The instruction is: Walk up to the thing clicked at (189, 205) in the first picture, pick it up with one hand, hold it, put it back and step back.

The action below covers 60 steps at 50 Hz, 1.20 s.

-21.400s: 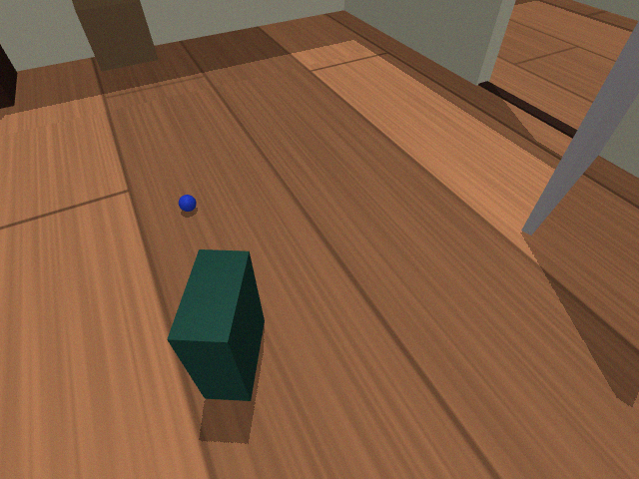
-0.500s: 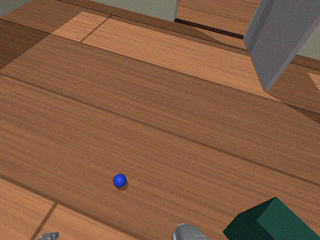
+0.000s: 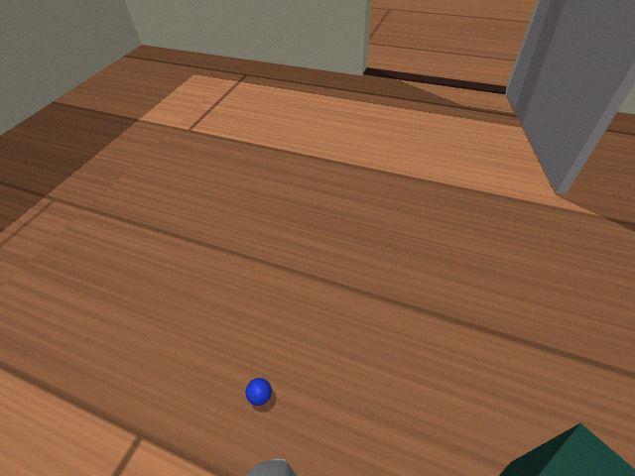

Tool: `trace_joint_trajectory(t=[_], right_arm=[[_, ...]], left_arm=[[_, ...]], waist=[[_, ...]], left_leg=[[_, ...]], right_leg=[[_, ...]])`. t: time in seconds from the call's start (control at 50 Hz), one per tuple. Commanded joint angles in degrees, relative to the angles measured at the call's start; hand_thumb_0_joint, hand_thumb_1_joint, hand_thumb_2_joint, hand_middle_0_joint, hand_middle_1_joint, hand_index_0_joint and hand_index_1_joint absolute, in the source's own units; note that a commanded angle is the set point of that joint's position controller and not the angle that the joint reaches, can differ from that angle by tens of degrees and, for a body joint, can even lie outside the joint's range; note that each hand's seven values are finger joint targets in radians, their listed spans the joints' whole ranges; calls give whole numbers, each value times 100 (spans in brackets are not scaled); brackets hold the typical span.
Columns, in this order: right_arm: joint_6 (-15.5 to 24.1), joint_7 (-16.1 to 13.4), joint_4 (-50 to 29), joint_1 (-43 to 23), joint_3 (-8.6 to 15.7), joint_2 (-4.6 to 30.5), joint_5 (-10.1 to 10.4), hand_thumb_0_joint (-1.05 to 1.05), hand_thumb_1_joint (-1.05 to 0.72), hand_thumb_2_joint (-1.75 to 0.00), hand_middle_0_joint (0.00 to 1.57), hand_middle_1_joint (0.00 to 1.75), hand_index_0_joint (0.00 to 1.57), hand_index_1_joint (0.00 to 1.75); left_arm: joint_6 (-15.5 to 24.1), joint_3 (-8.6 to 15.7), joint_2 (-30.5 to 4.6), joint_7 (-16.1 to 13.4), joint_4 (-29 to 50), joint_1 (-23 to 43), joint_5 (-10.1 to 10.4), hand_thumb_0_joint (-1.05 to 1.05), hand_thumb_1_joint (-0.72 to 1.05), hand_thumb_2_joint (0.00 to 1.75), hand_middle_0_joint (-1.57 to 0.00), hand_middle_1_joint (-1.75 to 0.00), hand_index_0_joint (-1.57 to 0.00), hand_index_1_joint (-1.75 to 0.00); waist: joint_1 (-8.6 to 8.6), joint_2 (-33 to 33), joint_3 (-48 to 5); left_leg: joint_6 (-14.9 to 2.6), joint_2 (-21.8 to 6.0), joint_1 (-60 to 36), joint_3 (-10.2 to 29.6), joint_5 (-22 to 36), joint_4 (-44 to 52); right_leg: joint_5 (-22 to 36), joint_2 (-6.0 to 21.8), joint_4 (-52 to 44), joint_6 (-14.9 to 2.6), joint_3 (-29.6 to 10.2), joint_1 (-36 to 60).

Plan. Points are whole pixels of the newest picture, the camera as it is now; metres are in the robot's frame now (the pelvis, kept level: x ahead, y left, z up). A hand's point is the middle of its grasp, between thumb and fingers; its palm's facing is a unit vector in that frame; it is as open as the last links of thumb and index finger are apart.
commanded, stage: walk up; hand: left
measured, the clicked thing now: (258, 391) +0.46 +0.25 -0.73
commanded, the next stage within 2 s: stand in 1.02 s
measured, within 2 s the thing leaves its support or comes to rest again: neither
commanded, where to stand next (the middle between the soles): +0.08 +0.01 m, yaw -1 degrees
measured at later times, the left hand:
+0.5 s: hand out of the picture +0.03 +0.30 -0.16, palm faces -0.01 -0.91 -0.41, open 7.4 cm
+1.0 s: hand out of the picture +0.09 +0.26 -0.14, palm faces +0.01 -0.94 -0.33, open 7.4 cm
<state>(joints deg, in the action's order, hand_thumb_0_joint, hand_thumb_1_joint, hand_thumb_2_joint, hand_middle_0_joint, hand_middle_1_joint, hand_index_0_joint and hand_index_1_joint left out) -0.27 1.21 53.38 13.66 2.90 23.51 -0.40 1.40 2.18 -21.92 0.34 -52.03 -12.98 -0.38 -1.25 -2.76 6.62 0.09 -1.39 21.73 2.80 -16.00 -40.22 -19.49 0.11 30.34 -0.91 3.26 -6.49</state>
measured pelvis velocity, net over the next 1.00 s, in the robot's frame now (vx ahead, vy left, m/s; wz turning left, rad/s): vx -0.01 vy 0.01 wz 0.01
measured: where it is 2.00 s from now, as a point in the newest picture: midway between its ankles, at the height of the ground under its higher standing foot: outside the picture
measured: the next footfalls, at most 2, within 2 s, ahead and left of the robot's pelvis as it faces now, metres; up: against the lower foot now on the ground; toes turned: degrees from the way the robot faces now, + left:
left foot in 0.04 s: +0.12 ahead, +0.13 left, +0.00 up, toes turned +0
left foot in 0.46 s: +0.05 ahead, +0.15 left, +0.00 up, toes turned -1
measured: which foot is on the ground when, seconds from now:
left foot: up 0.00-0.02, down 0.04-0.30, up 0.32-0.44, down 0.46-1.00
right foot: down 0.00-1.00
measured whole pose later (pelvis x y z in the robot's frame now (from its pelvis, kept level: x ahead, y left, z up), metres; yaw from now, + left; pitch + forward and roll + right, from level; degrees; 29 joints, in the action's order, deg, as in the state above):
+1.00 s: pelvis -0.01 +0.01 +0.01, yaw +0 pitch -3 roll +0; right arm 1.3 0.6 63.1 6.4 0.6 20.6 -0.1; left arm 1.0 1.0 -19.9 0.6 -63.0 -4.9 -0.2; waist -0.1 -0.5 2.7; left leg 1.6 -1.4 10.1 2.5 -11.2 -23.9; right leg -14.2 0.5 22.5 0.6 0.4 -5.7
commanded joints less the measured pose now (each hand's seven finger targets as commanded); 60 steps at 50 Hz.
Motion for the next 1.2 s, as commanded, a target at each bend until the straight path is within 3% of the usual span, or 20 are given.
trace_joint_trajectory(t=[0.0,0.02,0.06,0.1,0.22,0.24,0.26,0.28,0.3,0.36,0.42,0.46,0.48,0.5,0.56,0.6,0.64,0.86,1.08,1.18], right_arm=[[120,-136,-319,99,252,981,-31,0,-90,-90,20,30,20,30],[139,-156,-358,-6,341,1305,-54,0,-90,-90,20,30,20,30],[140,-163,-507,-347,341,1516,41,0,-90,-90,20,30,20,30],[95,-171,-518,-583,295,1299,1,0,-90,-90,20,30,20,30],[-133,-111,-623,-1028,273,1108,-21,0,-90,-90,20,30,20,30],[-154,-83,-641,-1032,237,959,31,0,-90,-90,20,30,20,30],[-185,-85,-702,-1316,271,928,30,0,-90,-90,20,30,20,30],[-224,-96,-643,-1299,331,974,-31,0,-90,-90,20,30,20,30],[-226,-75,-579,-1152,356,998,-38,0,-90,-90,20,30,20,30],[-76,-37,-486,-986,285,770,49,0,-90,-90,20,30,20,30],[139,-51,-154,-500,268,702,-48,0,-90,-90,20,30,20,30],[281,-110,-272,-751,352,1195,-186,0,-90,-90,20,30,20,30],[289,-95,-286,-753,378,1450,-82,0,-90,-90,20,30,20,30],[291,-83,-280,-939,336,1377,-102,0,-90,-90,20,30,20,30],[245,-83,-232,-1356,159,1097,-39,0,-90,-90,20,30,20,30],[196,-51,-119,-1163,73,899,24,0,-90,-90,20,30,20,30],[191,-33,80,-979,83,948,-12,0,-90,-90,20,30,20,30],[305,-133,539,-914,-4,897,30,0,-90,-90,20,30,20,30],[248,-189,676,-1133,-41,893,21,0,-90,-90,20,30,20,30],[214,-178,710,-1220,-57,890,2,0,-90,-90,20,30,20,30]], left_arm=[[-28,281,-1336,-180,502,446,126,0,90,90,-20,-30,-20,-30],[-46,251,-1213,-197,518,306,154,0,90,90,-20,-30,-20,-30],[-161,235,-1104,-246,311,-6,270,0,90,90,-20,-30,-20,-30],[-185,240,-1132,-247,195,153,202,0,90,90,-20,-30,-20,-30],[-6,265,-1081,-249,-278,-350,13,0,90,90,-20,-30,-20,-30],[57,318,-1331,-273,-217,-227,-77,0,90,90,-20,-30,-20,-30],[56,430,-1897,-274,-132,67,-125,0,90,90,-20,-30,-20,-30],[75,464,-2099,-278,51,645,-169,0,90,90,-20,-30,-20,-30],[125,430,-1892,-284,158,828,-156,0,90,90,-20,-30,-20,-30],[213,344,-1514,-281,125,779,-188,0,90,90,-20,-30,-20,-30],[139,222,-1213,-155,151,775,-133,0,90,90,-20,-30,-20,-30],[34,87,-725,-105,118,281,-11,0,90,90,-20,-30,-20,-30],[-8,178,-1081,-146,-36,324,-23,0,90,90,-20,-30,-20,-30],[14,190,-1153,-127,-95,353,-34,0,90,90,-20,-30,-20,-30],[75,185,-1001,-81,-372,70,-28,0,90,90,-20,-30,-20,-30],[94,226,-1279,-70,-329,355,-77,0,90,90,-20,-30,-20,-30],[95,194,-1332,-41,-267,738,-81,0,90,90,-20,-30,-20,-30],[91,154,-1126,-64,-709,905,25,0,90,90,-20,-30,-20,-30],[72,107,-1055,-85,-898,1121,28,0,90,90,-20,-30,-20,-30],[46,92,-1057,-62,-945,1237,-5,0,90,90,-20,-30,-20,-30]], waist=[[222,987,-532],[126,165,-729],[31,-579,-1330],[63,-727,-1286],[-97,-689,-1204],[-72,-178,-1030],[-61,861,-583],[70,1295,-252],[160,982,-144],[189,959,-501],[325,950,-1053],[51,-230,-1226],[154,-286,-1127],[68,-165,-891],[-163,-416,-611],[7,51,-506],[161,175,-391],[92,334,-927],[124,197,-1024],[157,262,-797]], left_leg=[[-225,41,-1054,-198,1611,1062],[-384,-546,-1311,500,3312,1135],[-1491,-1660,-1291,1897,3719,1384],[-1486,-1571,-907,1651,2998,1576],[-776,-949,-688,945,1359,899],[-500,-703,-166,798,1070,557],[-217,58,193,313,-326,-5],[-81,152,-33,228,-1309,-1075],[-52,83,9,456,-1354,-1385],[-109,41,-73,237,-1029,-796],[-159,149,-1439,-163,292,1641],[-838,-1361,-2470,2185,610,2057],[-1373,-1768,-1409,2402,15,2084],[-1335,-1617,-898,2208,-238,2122],[-497,-759,-135,950,-228,1822],[-187,-298,-126,632,-1046,1707],[-158,-237,-631,595,-1055,1794],[-170,-470,-1362,336,1715,1824],[-84,-608,-1638,343,2517,2023],[-41,-584,-1512,354,1589,2284]], right_leg=[[3607,1086,371,-499,-664,-681],[2924,696,821,-227,-461,-802],[-245,-70,1722,-1,-371,-596],[-1719,-51,2225,-111,-693,-663],[156,-6,-244,-62,-309,-284],[77,486,-569,-223,-1162,-221],[-67,1424,-1040,-772,-2414,-999],[45,2132,-1223,-1280,-2998,-1788],[634,2184,-1104,-1409,-2818,-1792],[2232,1619,-502,-1085,-1744,-1006],[1902,909,371,-442,-920,-795],[-136,101,1243,80,-410,-2163],[-1480,255,1401,53,-581,-1469],[-1434,311,1284,-6,-655,-1153],[221,214,-279,-99,-496,-186],[-515,621,-941,-302,-1266,-408],[-1140,678,-1117,-323,-1311,-910],[1639,650,-1124,-147,-792,62],[2473,702,-1228,29,-769,378],[1574,665,-1457,41,-793,199]])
